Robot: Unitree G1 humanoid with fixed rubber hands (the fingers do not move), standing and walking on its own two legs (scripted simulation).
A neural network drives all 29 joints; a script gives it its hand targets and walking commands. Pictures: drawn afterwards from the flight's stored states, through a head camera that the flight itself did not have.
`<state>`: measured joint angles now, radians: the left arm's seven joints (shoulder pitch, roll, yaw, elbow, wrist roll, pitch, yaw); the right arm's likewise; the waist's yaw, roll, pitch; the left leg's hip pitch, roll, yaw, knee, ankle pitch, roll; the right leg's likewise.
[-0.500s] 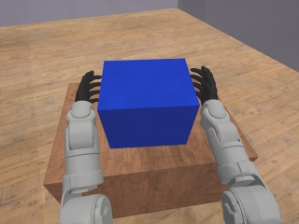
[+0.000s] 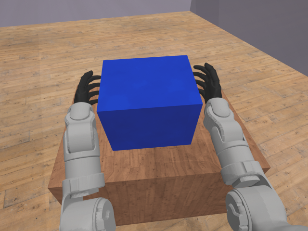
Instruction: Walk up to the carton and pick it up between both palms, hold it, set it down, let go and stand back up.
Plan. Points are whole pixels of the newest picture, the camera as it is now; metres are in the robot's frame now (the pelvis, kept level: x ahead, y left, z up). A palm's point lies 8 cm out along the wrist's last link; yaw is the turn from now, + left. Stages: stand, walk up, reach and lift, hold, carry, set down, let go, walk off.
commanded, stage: hold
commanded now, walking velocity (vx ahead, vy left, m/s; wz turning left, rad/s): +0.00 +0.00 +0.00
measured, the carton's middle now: (148, 104) +0.40 +0.03 +0.13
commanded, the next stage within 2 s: none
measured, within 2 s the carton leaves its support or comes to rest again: neither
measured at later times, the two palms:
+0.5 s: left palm (89, 106) +0.35 +0.17 +0.17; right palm (217, 100) +0.36 -0.14 +0.18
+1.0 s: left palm (91, 105) +0.36 +0.17 +0.17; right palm (217, 101) +0.37 -0.14 +0.18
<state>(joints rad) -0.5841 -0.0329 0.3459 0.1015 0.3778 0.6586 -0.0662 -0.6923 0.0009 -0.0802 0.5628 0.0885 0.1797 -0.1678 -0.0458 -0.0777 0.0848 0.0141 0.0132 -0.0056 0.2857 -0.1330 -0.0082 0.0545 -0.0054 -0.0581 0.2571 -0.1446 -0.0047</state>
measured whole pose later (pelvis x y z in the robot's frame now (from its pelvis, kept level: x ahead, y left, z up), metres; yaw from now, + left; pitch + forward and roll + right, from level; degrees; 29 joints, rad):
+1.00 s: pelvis +0.00 +0.00 +0.00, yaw +0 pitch -10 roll -1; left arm -0.55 -0.04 0.32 0.10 0.37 0.65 -0.05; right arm -0.66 -0.01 -0.07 0.56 0.10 0.16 -0.16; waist -0.08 -0.07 0.10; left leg 0.02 0.01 0.00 0.30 -0.14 0.00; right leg 0.07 -0.01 -0.07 0.25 -0.15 0.00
